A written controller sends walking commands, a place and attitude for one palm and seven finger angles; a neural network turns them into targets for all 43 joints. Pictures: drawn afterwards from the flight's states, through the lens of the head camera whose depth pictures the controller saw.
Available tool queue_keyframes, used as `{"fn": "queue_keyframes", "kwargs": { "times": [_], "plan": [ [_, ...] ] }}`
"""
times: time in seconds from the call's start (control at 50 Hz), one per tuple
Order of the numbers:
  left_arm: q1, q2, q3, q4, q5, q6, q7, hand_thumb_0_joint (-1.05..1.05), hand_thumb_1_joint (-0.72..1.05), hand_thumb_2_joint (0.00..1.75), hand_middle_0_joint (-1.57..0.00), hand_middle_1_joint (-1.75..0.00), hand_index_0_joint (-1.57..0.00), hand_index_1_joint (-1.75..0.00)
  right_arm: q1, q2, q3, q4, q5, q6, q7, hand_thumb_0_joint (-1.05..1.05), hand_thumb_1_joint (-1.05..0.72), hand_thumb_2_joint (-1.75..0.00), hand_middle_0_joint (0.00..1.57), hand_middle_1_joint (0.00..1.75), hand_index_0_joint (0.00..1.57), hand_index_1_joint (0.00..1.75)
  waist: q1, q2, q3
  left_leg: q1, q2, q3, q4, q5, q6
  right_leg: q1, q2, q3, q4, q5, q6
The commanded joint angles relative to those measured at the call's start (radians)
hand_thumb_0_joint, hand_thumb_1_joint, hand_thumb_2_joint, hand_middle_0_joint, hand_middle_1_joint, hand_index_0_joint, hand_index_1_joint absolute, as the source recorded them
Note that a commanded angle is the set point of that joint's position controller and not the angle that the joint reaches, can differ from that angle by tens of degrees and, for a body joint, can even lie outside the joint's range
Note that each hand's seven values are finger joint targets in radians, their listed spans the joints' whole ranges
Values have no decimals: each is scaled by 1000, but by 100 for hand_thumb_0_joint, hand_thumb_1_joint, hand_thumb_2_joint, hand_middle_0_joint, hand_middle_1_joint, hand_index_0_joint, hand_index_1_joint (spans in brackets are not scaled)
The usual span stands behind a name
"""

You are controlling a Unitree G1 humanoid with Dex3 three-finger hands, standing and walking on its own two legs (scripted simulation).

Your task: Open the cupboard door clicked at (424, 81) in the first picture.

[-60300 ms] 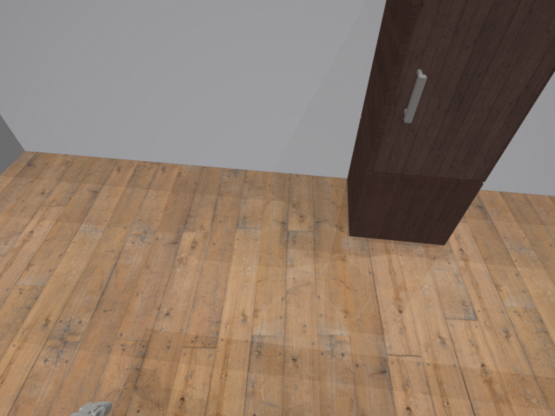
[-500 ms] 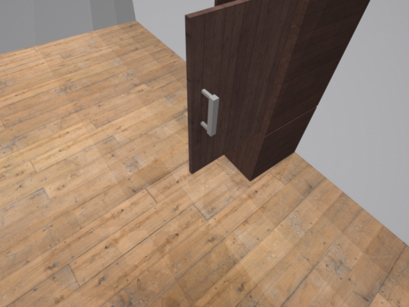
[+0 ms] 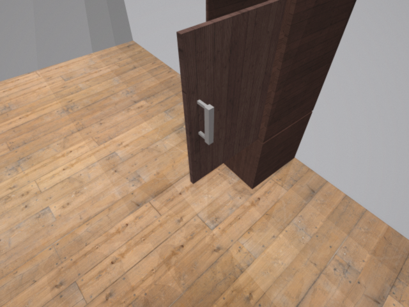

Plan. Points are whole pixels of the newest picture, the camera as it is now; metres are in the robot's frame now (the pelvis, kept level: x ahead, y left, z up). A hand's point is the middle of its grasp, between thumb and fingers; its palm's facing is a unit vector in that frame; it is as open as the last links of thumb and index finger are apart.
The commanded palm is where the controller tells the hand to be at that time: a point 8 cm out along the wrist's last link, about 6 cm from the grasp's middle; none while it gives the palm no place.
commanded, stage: let the arm hang, fingers relaxed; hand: left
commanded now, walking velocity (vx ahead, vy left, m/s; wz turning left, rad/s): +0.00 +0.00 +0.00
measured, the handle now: (205, 122) +0.64 +0.04 -0.03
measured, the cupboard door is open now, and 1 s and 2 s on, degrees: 92 92 92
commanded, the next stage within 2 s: look to check the result in 0.22 s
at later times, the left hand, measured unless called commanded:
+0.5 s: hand out of the picture +0.02 +0.19 -0.17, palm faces +0.03 -0.97 -0.24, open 7.4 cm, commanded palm none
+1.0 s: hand out of the picture +0.08 +0.22 -0.16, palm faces +0.00 -0.95 -0.31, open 7.4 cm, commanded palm none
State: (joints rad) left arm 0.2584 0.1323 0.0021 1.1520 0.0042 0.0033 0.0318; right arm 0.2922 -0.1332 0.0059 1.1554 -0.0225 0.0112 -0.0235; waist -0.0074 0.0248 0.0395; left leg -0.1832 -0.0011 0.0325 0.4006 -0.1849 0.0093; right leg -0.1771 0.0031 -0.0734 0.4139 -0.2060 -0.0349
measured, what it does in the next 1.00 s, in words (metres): stands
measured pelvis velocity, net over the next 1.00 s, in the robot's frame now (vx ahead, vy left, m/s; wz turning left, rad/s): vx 0.02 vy -0.01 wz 0.01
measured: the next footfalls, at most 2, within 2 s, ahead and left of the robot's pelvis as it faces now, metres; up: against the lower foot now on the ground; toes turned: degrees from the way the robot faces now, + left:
none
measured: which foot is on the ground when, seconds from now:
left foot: down 0.00-1.00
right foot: down 0.00-1.00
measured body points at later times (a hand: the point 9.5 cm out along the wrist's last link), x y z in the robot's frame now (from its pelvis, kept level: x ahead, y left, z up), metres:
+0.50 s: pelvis +0.01 +0.00 +0.00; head +0.02 -0.01 +0.45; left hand +0.02 +0.24 -0.15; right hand +0.00 -0.23 -0.17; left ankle +0.02 +0.11 -0.74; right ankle +0.01 -0.09 -0.74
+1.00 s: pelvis +0.02 -0.01 +0.00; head +0.03 -0.02 +0.45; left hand +0.08 +0.27 -0.13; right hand +0.07 -0.27 -0.15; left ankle +0.02 +0.11 -0.74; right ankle +0.01 -0.10 -0.74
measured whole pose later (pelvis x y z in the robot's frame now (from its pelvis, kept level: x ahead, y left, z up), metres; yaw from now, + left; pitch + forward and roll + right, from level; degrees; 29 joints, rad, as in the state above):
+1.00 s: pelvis +0.02 -0.01 +0.00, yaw +0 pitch -2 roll +0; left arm 0.13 0.26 0.01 1.14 0.01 -0.02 0.01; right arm 0.14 -0.28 0.00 1.14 -0.02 0.00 -0.01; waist -0.01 0.03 0.06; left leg -0.13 0.00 0.02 0.32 -0.17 0.00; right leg -0.12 0.01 -0.08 0.34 -0.19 -0.04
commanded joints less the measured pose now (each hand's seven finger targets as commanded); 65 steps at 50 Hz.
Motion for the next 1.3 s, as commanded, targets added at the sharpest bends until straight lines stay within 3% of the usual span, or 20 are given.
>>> {"fn": "queue_keyframes", "kwargs": {
  "times": [0.0, 0.06, 0.14, 0.22, 0.32, 0.38, 0.52, 0.64, 0.96, 1.22, 1.28],
  "plan": [
    [55, 122, 28, -22, 3, -14, 6, 0, 90, 90, -20, -30, -20, -30, 68, -80, -14, -19, -3, -11, -11, 0, -90, -90, 20, 30, 20, 30, 1, -12, 68, -57, 89, -83, -96, -42, 18, -40, -107, 112, -109, -67, -17],
    [61, 114, 29, -20, 3, -14, 4, 0, 90, 90, -20, -30, -20, -30, 65, -81, -16, -23, -4, -12, -13, 0, -90, -90, 20, 30, 20, 30, 4, 17, 74, -66, 89, -87, -107, -61, 19, -41, -105, 113, -105, -63, -17],
    [55, 122, 32, -26, 4, -18, 4, 0, 90, 90, -20, -30, -20, -30, 63, -89, -21, -28, -3, -16, -12, 0, -90, -90, 20, 30, 20, 30, 3, -21, 48, -43, 90, -88, -97, -34, 22, -30, -109, 113, -103, -46, -17],
    [44, 135, 35, -31, 3, -24, 3, 0, 90, 90, -20, -30, -20, -30, 54, -103, -25, -30, -1, -20, -13, 0, -90, -90, 20, 30, 20, 30, 2, -16, 28, -26, 95, -87, -88, 18, 22, -13, -112, 111, -98, -1, -19],
    [28, 155, 37, -31, 4, -24, 2, 0, 90, 90, -20, -30, -20, -30, 30, -124, -27, -32, 0, -19, -12, 0, -90, -90, 20, 30, 20, 30, 2, -29, 48, -20, 94, -89, -92, 14, 22, -22, -115, 115, -111, -16, -20],
    [19, 171, 41, -34, 4, -28, 1, 0, 90, 90, -20, -30, -20, -30, 16, -146, -33, -37, 1, -21, -12, 0, -90, -90, 20, 30, 20, 30, 3, -23, 16, 4, 99, -88, -87, 34, 24, -9, -115, 115, -111, 1, -22],
    [-24, 207, 43, -38, 5, -29, -3, 0, 90, 90, -20, -30, -20, -30, -26, -179, -32, -39, 0, -20, -8, 0, -90, -90, 20, 30, 20, 30, 0, -16, 31, 0, 101, -93, -98, 33, 19, -2, -122, 121, -128, -3, -21],
    [-53, 239, 44, -41, 4, -34, -6, 0, 90, 90, -20, -30, -20, -30, -68, -218, -33, -47, 0, -26, -6, 0, -90, -90, 20, 30, 20, 30, 3, -8, -16, 31, 109, -102, -103, 88, 19, 32, -128, 121, -124, 64, -21],
    [-135, 312, 46, -55, 4, -41, -10, 0, 90, 90, -20, -30, -20, -30, -150, -302, -36, -60, 1, -28, 0, 0, -90, -90, 20, 30, 20, 30, 0, -27, -42, 70, 121, -106, -122, 137, 11, 71, -137, 125, -146, 147, -17],
    [-154, 336, 45, -59, 4, -43, -10, 0, 90, 90, -20, -30, -20, -30, -168, -322, -34, -61, 2, -26, 2, 0, -90, -90, 20, 30, 20, 30, 1, -26, -41, 82, 121, -103, -130, 145, 7, 85, -141, 129, -160, 173, -15],
    [-144, 337, 47, -60, 4, -45, -9, 0, 90, 90, -20, -30, -20, -30, -167, -324, -35, -63, 4, -28, 1, 0, -90, -90, 20, 30, 20, 30, 4, -33, -69, 99, 124, -100, -123, 166, 10, 100, -143, 124, -158, 199, -15]
  ]
}}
